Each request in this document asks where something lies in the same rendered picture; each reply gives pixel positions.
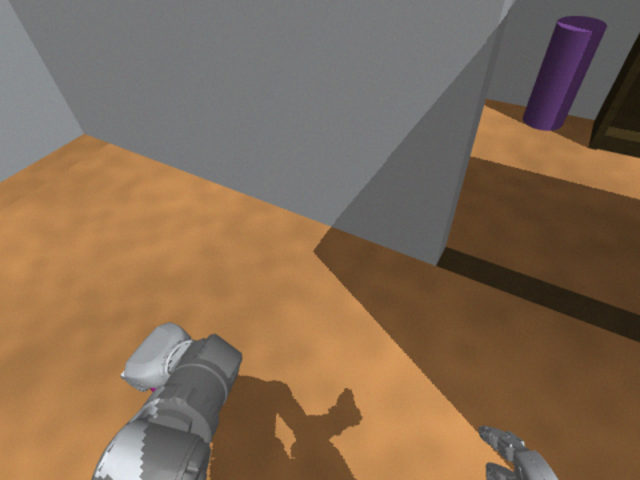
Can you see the left robot arm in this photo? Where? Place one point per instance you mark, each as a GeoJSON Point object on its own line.
{"type": "Point", "coordinates": [169, 437]}

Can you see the left robot hand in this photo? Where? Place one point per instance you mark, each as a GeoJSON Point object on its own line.
{"type": "Point", "coordinates": [143, 370]}

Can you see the right robot hand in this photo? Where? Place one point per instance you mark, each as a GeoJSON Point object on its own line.
{"type": "Point", "coordinates": [529, 465]}

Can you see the bookshelf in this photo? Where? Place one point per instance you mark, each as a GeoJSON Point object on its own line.
{"type": "Point", "coordinates": [617, 125]}

